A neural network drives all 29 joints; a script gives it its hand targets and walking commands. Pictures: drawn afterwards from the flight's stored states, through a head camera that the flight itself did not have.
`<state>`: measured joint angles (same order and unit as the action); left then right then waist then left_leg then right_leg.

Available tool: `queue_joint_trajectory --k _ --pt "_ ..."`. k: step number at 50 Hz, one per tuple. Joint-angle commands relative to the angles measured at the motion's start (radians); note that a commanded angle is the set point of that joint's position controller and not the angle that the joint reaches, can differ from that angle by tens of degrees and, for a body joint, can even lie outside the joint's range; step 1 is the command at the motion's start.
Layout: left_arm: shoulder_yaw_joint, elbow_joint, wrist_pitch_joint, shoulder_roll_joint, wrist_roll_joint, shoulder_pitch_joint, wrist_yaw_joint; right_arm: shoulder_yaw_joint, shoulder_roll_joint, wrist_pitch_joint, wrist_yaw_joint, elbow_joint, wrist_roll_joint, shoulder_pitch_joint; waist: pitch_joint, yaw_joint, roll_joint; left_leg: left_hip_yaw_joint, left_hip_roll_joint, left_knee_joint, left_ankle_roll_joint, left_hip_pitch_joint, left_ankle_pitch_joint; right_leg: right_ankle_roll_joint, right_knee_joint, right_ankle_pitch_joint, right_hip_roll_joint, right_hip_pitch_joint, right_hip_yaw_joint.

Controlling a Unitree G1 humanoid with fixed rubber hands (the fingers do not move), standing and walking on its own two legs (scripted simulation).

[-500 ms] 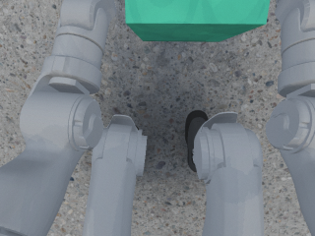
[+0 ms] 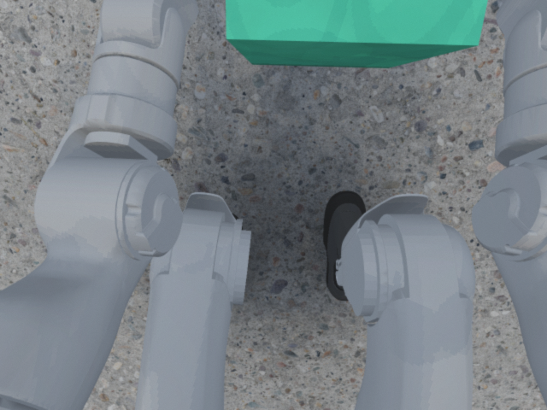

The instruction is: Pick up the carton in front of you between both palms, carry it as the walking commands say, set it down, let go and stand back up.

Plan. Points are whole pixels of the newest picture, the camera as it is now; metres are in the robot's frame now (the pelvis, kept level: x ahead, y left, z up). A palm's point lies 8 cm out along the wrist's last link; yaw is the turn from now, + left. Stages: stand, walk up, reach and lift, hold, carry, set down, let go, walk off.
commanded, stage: set down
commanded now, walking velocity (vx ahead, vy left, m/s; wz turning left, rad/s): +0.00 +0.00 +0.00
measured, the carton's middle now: out of the picture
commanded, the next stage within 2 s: let go in 1.36 s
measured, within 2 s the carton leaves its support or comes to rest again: neither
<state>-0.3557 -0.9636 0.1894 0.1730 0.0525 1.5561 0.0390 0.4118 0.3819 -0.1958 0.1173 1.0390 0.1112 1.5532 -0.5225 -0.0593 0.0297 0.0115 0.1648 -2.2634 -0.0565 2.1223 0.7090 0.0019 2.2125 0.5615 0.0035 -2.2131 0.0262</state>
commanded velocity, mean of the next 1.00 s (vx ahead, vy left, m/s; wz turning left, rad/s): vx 0.00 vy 0.00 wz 0.00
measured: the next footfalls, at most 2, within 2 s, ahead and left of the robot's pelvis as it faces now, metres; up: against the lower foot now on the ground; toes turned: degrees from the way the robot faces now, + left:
none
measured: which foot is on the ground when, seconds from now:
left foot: down 0.00-1.00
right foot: down 0.00-1.00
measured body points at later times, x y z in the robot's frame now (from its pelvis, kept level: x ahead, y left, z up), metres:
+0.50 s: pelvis +0.00 +0.00 +0.01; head +0.37 -0.03 +0.24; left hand +0.60 +0.11 -0.13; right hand +0.58 -0.26 -0.13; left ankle +0.09 +0.11 -0.33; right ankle +0.12 -0.12 -0.33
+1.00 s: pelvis +0.01 -0.01 +0.14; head +0.36 -0.05 +0.41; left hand +0.61 +0.11 +0.03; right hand +0.58 -0.28 +0.03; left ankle +0.09 +0.11 -0.33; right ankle +0.12 -0.12 -0.33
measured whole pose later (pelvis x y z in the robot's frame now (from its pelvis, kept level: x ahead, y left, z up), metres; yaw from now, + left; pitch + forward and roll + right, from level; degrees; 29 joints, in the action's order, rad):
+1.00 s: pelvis +0.01 -0.01 +0.14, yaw +0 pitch +46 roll +4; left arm -0.25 -0.87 0.27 0.29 -0.06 1.43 0.14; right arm 0.29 0.44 -0.25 0.01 0.98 -0.03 1.47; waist -0.13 -0.05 0.02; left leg 0.01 0.09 -1.70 -0.04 1.96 0.55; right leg 0.01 1.68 0.44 0.03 -2.03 0.03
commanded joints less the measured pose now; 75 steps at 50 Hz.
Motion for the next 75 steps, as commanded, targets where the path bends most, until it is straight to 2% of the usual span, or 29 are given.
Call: queue_joint_trajectory --k 1,3,5,7,10,13,16,19,22,25,27,30,36,44,50,63,69,72,75 --pt "0.198 -0.032 0.020 -0.418 -0.015 0.297 -0.108 -0.183 -0.449 -0.005 0.122 0.074 -0.030 0.270 0.713 -0.038 0.054 -0.059 -0.024 0.218 0.042 -0.309 -0.215 0.027 -0.133 -0.217 0.047 0.500 -0.031" --pt "0.135 -0.011 -0.011 -0.161 0.009 0.228 -0.041 -0.116 -0.193 0.033 0.052 0.091 -0.020 0.214 0.765 -0.043 0.053 -0.065 -0.039 0.219 0.024 -0.364 -0.250 0.011 -0.128 -0.253 0.036 0.539 -0.037" --pt "0.080 0.015 -0.050 0.144 -0.004 0.187 0.050 -0.048 0.126 0.084 -0.054 0.078 -0.032 0.188 0.863 -0.043 0.038 -0.067 -0.050 0.213 0.006 -0.396 -0.307 -0.002 -0.126 -0.312 0.026 0.593 -0.042" --pt "0.121 0.026 -0.072 0.225 -0.078 0.254 0.093 -0.078 0.223 0.124 -0.115 0.042 -0.097 0.283 1.018 -0.043 0.016 -0.055 -0.054 0.179 -0.001 -0.398 -0.408 -0.003 -0.111 -0.414 0.023 0.647 -0.030" --pt "0.218 0.024 -0.086 0.245 -0.175 0.293 0.107 -0.120 0.281 0.155 -0.144 0.063 -0.187 0.326 1.187 -0.058 0.012 -0.028 -0.073 0.155 0.004 -0.420 -0.509 -0.003 -0.078 -0.535 0.014 0.692 -0.011" --pt "0.287 0.011 -0.080 0.205 -0.243 0.287 0.096 -0.191 0.263 0.155 -0.130 0.072 -0.259 0.333 1.294 -0.070 0.011 -0.020 -0.081 0.155 0.004 -0.441 -0.535 0.003 -0.077 -0.569 0.006 0.708 -0.019" --pt "0.304 0.051 -0.071 0.230 -0.270 0.312 0.105 -0.217 0.277 0.139 -0.121 0.062 -0.300 0.336 1.408 -0.058 0.017 -0.040 -0.082 0.176 0.002 -0.450 -0.499 0.010 -0.087 -0.582 0.004 0.793 -0.023" --pt "0.290 0.116 -0.050 0.274 -0.272 0.345 0.125 -0.222 0.301 0.111 -0.124 0.012 -0.305 0.346 1.537 -0.046 0.006 -0.068 -0.075 0.212 0.001 -0.452 -0.442 0.017 -0.108 -0.595 0.003 0.922 -0.024" --pt "0.261 0.154 -0.018 0.284 -0.263 0.358 0.138 -0.221 0.308 0.073 -0.134 -0.051 -0.292 0.374 1.602 -0.034 -0.032 -0.085 -0.065 0.262 0.009 -0.442 -0.380 0.019 -0.152 -0.551 0.011 0.996 -0.033" --pt "0.230 0.176 0.020 0.271 -0.243 0.350 0.149 -0.207 0.298 0.031 -0.142 -0.087 -0.261 0.365 1.627 -0.042 -0.037 -0.091 -0.056 0.315 0.017 -0.484 -0.362 0.016 -0.214 -0.498 0.024 0.984 -0.053" --pt "0.203 0.142 0.039 0.259 -0.220 0.315 0.147 -0.188 0.281 0.011 -0.140 -0.073 -0.233 0.335 1.562 -0.042 -0.037 -0.090 -0.051 0.353 0.018 -0.468 -0.335 0.012 -0.260 -0.450 0.027 0.928 -0.059" --pt "0.150 0.074 0.046 0.238 -0.169 0.249 0.131 -0.160 0.234 0.003 -0.127 -0.035 -0.191 0.287 1.424 -0.024 -0.049 -0.087 -0.050 0.411 0.019 -0.384 -0.292 0.004 -0.327 -0.390 0.025 0.836 -0.054" --pt "0.087 0.056 0.029 0.232 -0.105 0.201 0.106 -0.135 0.182 0.009 -0.109 -0.041 -0.150 0.267 1.409 0.002 -0.072 -0.095 -0.049 0.513 0.022 -0.331 -0.282 -0.010 -0.435 -0.409 0.028 0.870 -0.040" --pt "0.103 0.174 0.047 0.238 -0.113 0.198 0.100 -0.119 0.203 -0.018 -0.111 -0.142 -0.143 0.238 1.622 -0.016 -0.061 -0.103 -0.041 0.652 0.016 -0.464 -0.342 -0.009 -0.567 -0.532 0.046 1.071 -0.046" --pt "0.106 0.232 0.069 0.232 -0.114 0.153 0.096 -0.108 0.206 -0.040 -0.102 -0.207 -0.143 0.191 1.706 -0.016 -0.053 -0.098 -0.035 0.765 0.011 -0.540 -0.403 -0.008 -0.670 -0.622 0.055 1.195 -0.043" --pt "0.069 0.234 0.045 0.182 -0.061 0.019 0.064 -0.061 0.159 -0.009 -0.064 -0.205 -0.096 0.054 1.635 -0.013 -0.049 -0.070 -0.046 1.052 0.004 -0.688 -0.515 -0.011 -0.939 -0.737 0.048 1.366 -0.025" --pt "0.040 0.208 0.028 0.148 -0.017 -0.036 0.048 -0.026 0.124 0.012 -0.045 -0.175 -0.049 0.000 1.553 -0.011 -0.041 -0.056 -0.060 1.181 -0.002 -0.774 -0.527 -0.010 -1.070 -0.715 0.043 1.407 -0.021" --pt "0.024 0.212 0.027 0.133 0.023 -0.115 0.044 -0.014 0.111 0.017 -0.036 -0.181 -0.009 -0.077 1.565 -0.008 -0.037 -0.055 -0.063 1.240 -0.007 -0.858 -0.555 -0.009 -1.132 -0.724 0.045 1.457 -0.024" --pt "0.034 0.258 0.026 0.114 0.061 -0.250 0.045 -0.020 0.095 0.020 -0.029 -0.231 0.026 -0.212 1.603 -0.006 -0.035 -0.053 -0.065 1.295 -0.008 -0.948 -0.615 -0.006 -1.180 -0.788 0.046 1.558 -0.024"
